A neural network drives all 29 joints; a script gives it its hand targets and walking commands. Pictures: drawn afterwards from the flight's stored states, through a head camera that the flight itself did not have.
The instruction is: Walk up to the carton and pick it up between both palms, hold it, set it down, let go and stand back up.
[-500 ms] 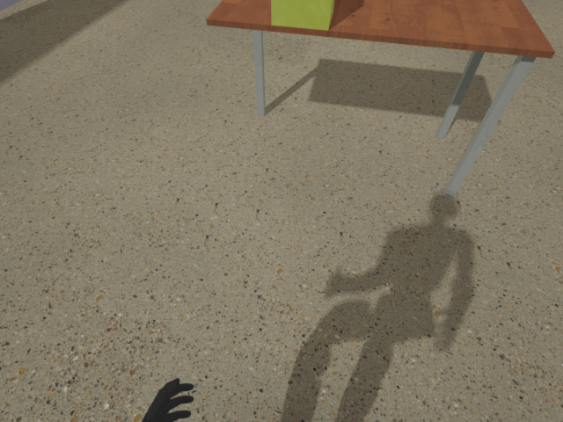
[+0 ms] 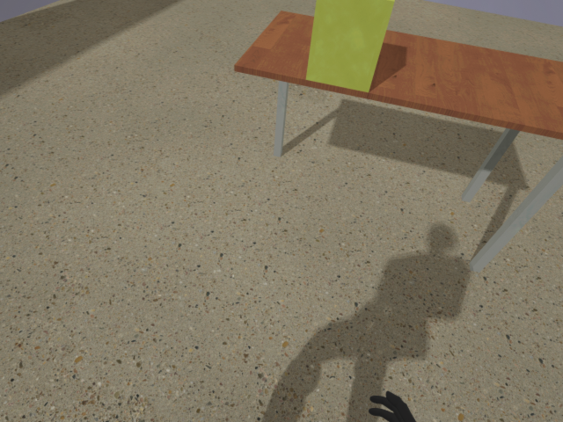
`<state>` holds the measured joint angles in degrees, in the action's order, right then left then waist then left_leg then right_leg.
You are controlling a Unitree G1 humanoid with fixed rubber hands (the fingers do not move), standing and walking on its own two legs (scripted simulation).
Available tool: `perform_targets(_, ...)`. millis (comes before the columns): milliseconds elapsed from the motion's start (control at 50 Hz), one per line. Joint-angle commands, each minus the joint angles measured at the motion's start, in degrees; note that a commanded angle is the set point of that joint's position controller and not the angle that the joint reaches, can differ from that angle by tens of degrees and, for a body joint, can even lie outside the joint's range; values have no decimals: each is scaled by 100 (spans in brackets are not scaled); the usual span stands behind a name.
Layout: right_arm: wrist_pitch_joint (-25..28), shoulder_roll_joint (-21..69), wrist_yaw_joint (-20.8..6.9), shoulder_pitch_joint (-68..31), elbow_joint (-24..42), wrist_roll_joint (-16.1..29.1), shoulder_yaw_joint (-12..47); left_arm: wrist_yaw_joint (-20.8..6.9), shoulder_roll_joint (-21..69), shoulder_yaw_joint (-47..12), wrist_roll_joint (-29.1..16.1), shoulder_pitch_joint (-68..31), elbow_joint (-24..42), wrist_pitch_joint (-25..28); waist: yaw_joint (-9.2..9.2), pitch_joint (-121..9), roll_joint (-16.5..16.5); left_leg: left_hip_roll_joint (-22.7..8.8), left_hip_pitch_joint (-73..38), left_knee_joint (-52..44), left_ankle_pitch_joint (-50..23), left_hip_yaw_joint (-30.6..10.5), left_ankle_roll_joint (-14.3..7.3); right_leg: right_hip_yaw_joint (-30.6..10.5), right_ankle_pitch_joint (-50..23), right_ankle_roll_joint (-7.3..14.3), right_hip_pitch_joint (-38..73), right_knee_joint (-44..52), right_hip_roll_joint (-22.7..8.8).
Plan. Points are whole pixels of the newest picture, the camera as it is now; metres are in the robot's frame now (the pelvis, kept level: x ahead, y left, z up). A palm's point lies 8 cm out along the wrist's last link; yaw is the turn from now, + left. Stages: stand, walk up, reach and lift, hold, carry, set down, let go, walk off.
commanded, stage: walk up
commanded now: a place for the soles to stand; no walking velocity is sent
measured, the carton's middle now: (349, 34) +1.14 -0.17 +0.09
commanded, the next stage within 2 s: none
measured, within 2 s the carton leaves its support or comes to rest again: neither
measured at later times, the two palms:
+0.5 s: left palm (211, 309) +0.33 +0.13 -0.09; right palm (455, 384) +0.24 -0.29 -0.13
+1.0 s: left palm (194, 260) +0.45 +0.18 -0.12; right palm (405, 252) +0.48 -0.25 -0.09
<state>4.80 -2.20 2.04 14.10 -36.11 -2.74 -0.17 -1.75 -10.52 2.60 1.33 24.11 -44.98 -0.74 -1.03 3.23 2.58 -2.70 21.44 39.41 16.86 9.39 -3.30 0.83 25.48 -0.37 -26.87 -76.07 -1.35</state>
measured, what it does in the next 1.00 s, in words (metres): walks ahead: right foot, then left foot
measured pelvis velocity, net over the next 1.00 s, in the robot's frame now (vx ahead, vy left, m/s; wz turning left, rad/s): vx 0.39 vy -0.04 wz -0.03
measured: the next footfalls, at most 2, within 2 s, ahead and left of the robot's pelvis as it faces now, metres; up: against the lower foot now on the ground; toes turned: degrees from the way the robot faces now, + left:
right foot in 0.32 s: +0.28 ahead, -0.16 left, +0.00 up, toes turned -13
left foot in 0.78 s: +0.46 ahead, +0.05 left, +0.00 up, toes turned +7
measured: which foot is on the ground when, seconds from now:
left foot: down 0.00-0.32, up 0.34-0.76, down 0.78-1.00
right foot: up 0.00-0.30, down 0.32-0.80, up 0.82-1.00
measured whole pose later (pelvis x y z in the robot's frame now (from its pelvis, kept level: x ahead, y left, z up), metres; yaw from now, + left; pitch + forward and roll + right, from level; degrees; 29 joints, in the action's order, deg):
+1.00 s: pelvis +0.39 -0.04 +0.01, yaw -2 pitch -1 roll +0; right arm 5.0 -3.7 1.8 18.8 -38.4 -2.3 -1.8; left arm -1.8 -10.4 2.5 2.3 20.3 -42.9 -0.3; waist 0.1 1.9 3.5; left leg -1.7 16.4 33.6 16.0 8.9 -3.0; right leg 1.0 22.0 -2.2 -32.2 -70.3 -3.1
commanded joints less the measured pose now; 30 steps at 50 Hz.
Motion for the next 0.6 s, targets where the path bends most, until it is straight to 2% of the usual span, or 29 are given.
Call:
perform_targets(0, 353, -962, 23, 417, 324, -4, -365, -36, -150, 49, 72, -26, 704, 216, 129, -456, -751, -1696, -855, -2439, -823, -1747, -913, -268, -415, -232, -1034, 97, -324)
perform_targets(60, 421, -934, 13, 575, -15, 39, -404, -73, 64, -22, 164, -469, 709, 238, 128, -146, -706, -1599, -812, -2618, -714, -1297, -943, -182, -1004, -324, -1393, 1000, -496)
perform_targets(100, 386, -918, -24, 588, -126, 54, -418, -113, 202, -94, 155, -784, 728, 290, 155, -87, -868, -1315, -750, -2533, -683, -810, -766, 20, -1423, -272, -1190, 1983, -545)
perform_targets(140, 321, -1076, -80, 631, -173, 69, -457, -158, 299, -152, 149, -1088, 823, 344, 248, -102, -1040, -1131, -673, -2458, -516, -463, -643, 290, -1577, -148, -735, 2823, -450)
perform_targets(200, 210, -1405, -143, 807, -216, 85, -546, -165, 272, -123, 152, -1433, 1052, 396, 342, -3, -965, -1370, -746, -2501, -270, -569, -696, 533, -1382, 145, -228, 3407, -354)
perform_targets(240, 110, -1516, -173, 807, -193, 78, -556, -112, 191, -45, 174, -1219, 1146, 441, 225, 37, -810, -1496, -864, -2174, -306, -662, -671, 600, -1055, 346, 184, 3761, -279)
perform_targets(260, 48, -1505, -190, 746, -197, 76, -515, -68, 116, 27, 197, -810, 1133, 482, -10, -38, -532, -1395, -702, -1611, -440, -505, -589, 672, -1124, 438, 813, 4106, -157)
perform_targets(280, -6, -1345, -235, 878, -243, 76, -423, -5, -106, 165, 223, -185, 1019, 530, -261, -357, -41, -1011, -519, -441, -883, -219, -444, 651, -1120, 539, 1700, 4331, 49)
perform_targets(300, -40, -1034, -286, 1081, -233, 69, -258, 71, -453, 326, 328, 506, 960, 562, -508, -1038, 747, -605, 119, 1332, -153, 116, -171, -483, -588, 747, 2732, 4421, -741)
perform_targets(320, -86, -1000, -336, 1187, 182, 74, -228, 183, -1046, 504, 299, 769, 1163, 626, -589, -1385, 1497, 365, 1603, 3238, 1810, -127, 190, -3472, -30, 1376, 3431, 5442, -2270)
perform_targets(340, -151, -1297, -313, 549, 464, 23, -338, 323, -1007, 534, 88, 693, 1308, 587, -790, -1446, 612, 324, 2073, 3820, 1658, -977, 259, -4219, -345, 1595, 3384, 6091, -2449)
perform_targets(360, -177, -1283, -309, 267, 495, 54, -319, 395, -866, 428, 14, 330, 1339, 567, -649, -1028, 371, 125, 2302, 4267, 1282, -1186, 303, -3453, -865, 1564, 3047, 5918, -2422)
perform_targets(380, -181, -1178, -291, 290, 431, 114, -275, 424, -712, 350, 42, 43, 1357, 583, -494, -767, 313, -21, 2353, 4386, 1106, -1149, 338, -2657, -1370, 1540, 2659, 5711, -2315)
perform_targets(400, -191, -1223, -278, 393, 306, 126, -290, 418, -492, 260, 78, -194, 1384, 632, -297, -739, 236, -163, 2131, 4106, 901, -1202, 362, -2096, -1537, 1387, 2261, 5708, -2091)
perform_targets(420, -220, -1255, -284, 615, 170, 94, -319, 379, -284, 167, 89, -374, 1338, 697, -95, -643, 349, -261, 1791, 3798, 762, -1223, 421, -1615, -1689, 1254, 1813, 5827, -1884)
perform_targets(440, -246, -1210, -304, 754, 71, 65, -325, 340, -200, 128, 112, -426, 1274, 760, 11, -591, 373, -260, 1582, 3681, 654, -1186, 477, -1380, -1824, 1217, 1550, 5920, -1804)
perform_targets(480, -282, -1040, -338, 713, -13, 4, -284, 316, -215, 151, 108, -404, 1115, 859, 58, -455, 242, -272, 1646, 3440, 376, -1119, 594, -1074, -1905, 1335, 1381, 6103, -1778)
perform_targets(520, -282, -899, -363, 483, -17, -13, -227, 319, -235, 177, 80, -336, 926, 902, 67, -264, 191, -351, 1869, 2885, 27, -1053, 653, -774, -1831, 1360, 1389, 6249, -1696)
perform_targets(580, -221, -667, -411, 41, 20, -16, -119, 294, -170, 199, 65, -263, 741, 871, -1, -186, 335, -397, 1671, 1507, -453, -803, 576, -192, -1821, 1162, 1425, 6142, -1360)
